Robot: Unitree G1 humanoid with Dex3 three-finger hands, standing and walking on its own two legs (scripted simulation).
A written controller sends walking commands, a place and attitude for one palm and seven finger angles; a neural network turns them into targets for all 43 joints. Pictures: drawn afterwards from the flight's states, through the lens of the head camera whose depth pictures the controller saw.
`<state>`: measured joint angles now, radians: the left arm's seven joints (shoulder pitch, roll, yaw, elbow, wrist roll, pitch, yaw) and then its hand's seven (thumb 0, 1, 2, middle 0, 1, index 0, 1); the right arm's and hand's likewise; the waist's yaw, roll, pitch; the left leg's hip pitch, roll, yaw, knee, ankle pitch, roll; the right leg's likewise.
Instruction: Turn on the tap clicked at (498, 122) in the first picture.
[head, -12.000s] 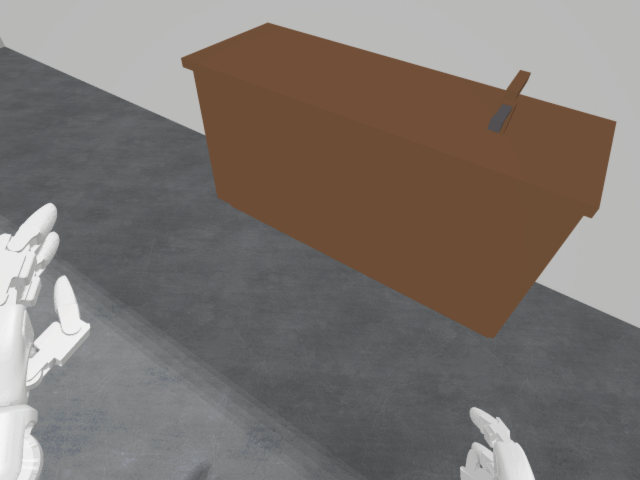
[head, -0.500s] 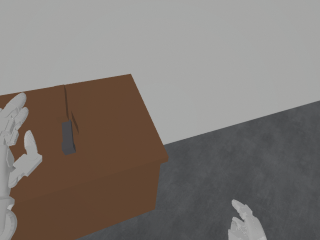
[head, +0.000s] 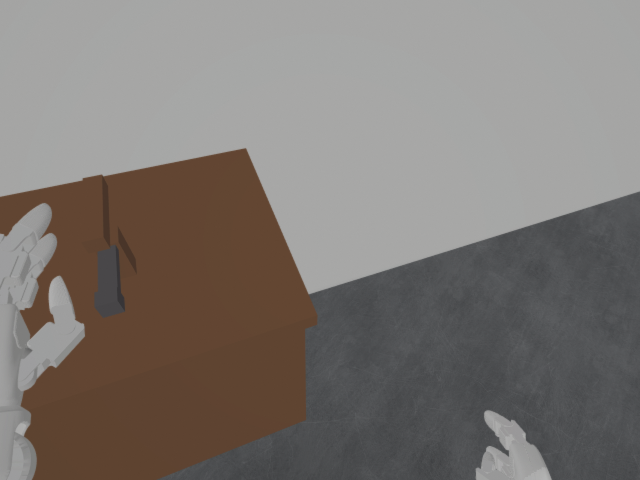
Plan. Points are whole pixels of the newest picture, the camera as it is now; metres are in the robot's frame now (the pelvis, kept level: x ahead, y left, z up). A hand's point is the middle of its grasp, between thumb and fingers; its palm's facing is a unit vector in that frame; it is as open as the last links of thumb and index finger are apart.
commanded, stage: come to a stop and stand still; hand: left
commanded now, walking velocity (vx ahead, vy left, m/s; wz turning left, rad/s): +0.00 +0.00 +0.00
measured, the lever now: (109, 302) +0.32 +0.31 +0.02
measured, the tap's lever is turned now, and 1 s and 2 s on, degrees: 0 0 0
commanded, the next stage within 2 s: look again from close up in 0.98 s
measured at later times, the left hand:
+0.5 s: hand out of the picture +0.20 +0.33 +0.16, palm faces +0.41 -0.84 -0.36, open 7.4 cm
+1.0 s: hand out of the picture +0.22 +0.33 +0.16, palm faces +0.34 -0.86 -0.39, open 7.4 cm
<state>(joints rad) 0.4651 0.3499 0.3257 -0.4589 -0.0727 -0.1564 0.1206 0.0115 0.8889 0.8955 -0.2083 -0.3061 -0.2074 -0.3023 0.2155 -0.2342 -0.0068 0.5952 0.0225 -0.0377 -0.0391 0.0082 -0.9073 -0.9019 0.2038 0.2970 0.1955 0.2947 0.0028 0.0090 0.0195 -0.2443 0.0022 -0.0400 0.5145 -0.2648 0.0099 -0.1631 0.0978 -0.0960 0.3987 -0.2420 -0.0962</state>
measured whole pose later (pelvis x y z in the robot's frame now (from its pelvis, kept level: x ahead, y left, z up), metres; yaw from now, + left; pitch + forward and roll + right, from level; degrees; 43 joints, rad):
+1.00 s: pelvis -0.01 +0.09 +0.00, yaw -1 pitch -1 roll -2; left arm 0.40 0.39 0.35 -0.48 -0.02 -0.22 0.09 0.01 0.89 0.90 -0.21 -0.31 -0.21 -0.30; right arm 0.21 -0.19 0.01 0.56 0.00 -0.09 -0.01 0.01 -0.90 -0.90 0.21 0.30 0.20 0.30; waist 0.02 -0.03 0.06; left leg -0.20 -0.10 0.06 0.42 -0.21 0.10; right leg -0.17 -0.02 -0.04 0.40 -0.22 0.00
